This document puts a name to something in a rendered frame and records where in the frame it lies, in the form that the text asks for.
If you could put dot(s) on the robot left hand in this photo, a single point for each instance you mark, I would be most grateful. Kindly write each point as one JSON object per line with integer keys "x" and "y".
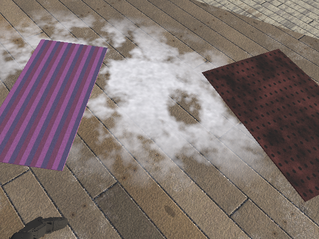
{"x": 40, "y": 226}

